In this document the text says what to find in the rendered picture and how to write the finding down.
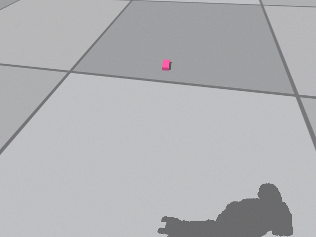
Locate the small box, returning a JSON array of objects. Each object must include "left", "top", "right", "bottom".
[{"left": 162, "top": 60, "right": 170, "bottom": 71}]

